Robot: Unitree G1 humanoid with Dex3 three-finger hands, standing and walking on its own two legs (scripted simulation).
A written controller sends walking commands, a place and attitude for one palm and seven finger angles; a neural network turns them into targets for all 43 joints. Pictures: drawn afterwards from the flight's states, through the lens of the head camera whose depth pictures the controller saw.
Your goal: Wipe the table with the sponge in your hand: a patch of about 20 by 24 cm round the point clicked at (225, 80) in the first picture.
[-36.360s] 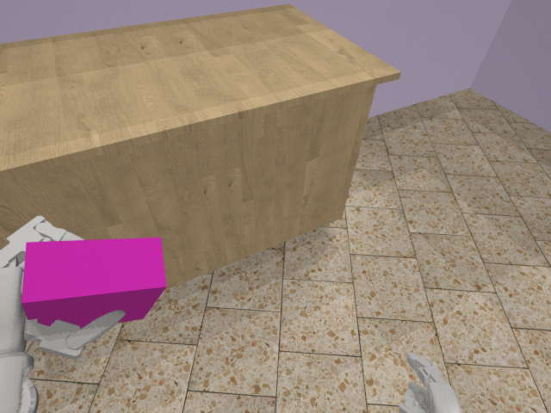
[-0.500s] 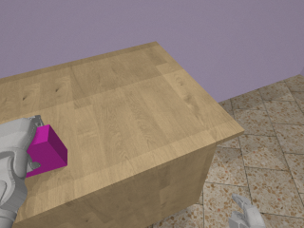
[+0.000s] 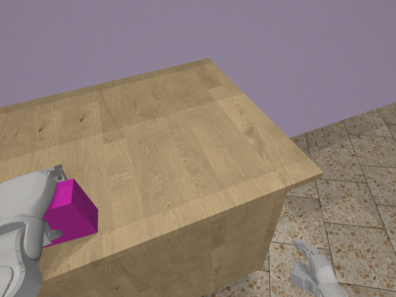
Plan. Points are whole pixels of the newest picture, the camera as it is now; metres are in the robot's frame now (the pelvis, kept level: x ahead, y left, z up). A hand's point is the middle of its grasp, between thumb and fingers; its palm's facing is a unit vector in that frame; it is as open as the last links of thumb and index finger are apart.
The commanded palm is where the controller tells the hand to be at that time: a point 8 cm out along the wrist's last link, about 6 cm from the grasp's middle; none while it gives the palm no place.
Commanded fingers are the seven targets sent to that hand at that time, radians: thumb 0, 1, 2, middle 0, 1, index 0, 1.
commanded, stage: lift the sponge slowly off the table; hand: left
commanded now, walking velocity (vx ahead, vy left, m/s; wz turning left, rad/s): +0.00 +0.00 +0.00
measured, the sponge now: (54, 221) +0.21 +0.33 +0.07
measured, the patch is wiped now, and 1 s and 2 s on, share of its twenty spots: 0.95 0.95 0.95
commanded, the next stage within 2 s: none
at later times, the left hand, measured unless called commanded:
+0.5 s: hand (42, 217) +0.20 +0.31 +0.12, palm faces +0.05 -0.07 -1.00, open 9.9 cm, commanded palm +0.17 +0.31 +0.18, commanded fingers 0.00 0.10 1.30 -1.20 -1.60 -1.20 -1.60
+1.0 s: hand (37, 208) +0.20 +0.31 +0.14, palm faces +0.07 -0.05 -1.00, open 9.9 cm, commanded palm +0.17 +0.31 +0.21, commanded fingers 0.00 0.10 1.30 -1.20 -1.60 -1.20 -1.60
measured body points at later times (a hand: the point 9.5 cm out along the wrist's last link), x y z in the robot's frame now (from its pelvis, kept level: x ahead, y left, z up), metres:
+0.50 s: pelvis -0.01 -0.01 +0.00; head -0.03 -0.05 +0.45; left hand +0.19 +0.31 +0.17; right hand +0.22 -0.22 -0.08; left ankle -0.02 +0.10 -0.74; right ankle -0.03 -0.12 -0.74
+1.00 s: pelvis -0.03 -0.02 +0.00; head -0.05 -0.06 +0.45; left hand +0.19 +0.31 +0.19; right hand +0.22 -0.22 -0.08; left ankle -0.02 +0.10 -0.74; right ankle -0.03 -0.12 -0.74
